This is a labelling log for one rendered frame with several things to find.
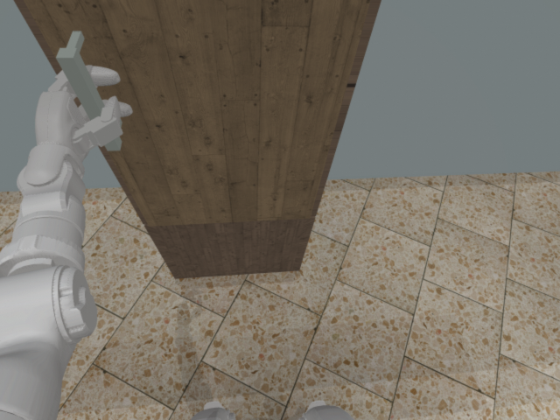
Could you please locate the right robot shin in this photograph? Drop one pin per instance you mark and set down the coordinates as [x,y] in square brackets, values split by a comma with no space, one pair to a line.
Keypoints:
[315,404]

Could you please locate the left robot upper arm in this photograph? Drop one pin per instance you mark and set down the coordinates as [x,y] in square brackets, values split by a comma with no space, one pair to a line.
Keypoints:
[44,313]

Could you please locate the robot left hand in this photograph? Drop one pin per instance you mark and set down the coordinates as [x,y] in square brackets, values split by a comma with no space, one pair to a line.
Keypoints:
[58,120]

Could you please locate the robot shin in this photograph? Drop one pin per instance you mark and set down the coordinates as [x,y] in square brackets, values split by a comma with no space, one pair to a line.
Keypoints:
[210,405]
[315,404]

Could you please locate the robot left forearm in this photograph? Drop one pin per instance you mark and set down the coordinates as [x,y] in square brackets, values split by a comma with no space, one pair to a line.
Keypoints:
[51,222]

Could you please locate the handle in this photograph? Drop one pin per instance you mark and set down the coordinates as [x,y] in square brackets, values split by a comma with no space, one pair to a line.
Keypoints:
[71,62]

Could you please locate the cupboard door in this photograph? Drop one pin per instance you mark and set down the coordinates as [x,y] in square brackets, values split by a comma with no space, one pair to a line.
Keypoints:
[234,102]

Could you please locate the left robot shin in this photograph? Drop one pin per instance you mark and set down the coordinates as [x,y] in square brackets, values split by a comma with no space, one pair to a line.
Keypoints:
[210,405]

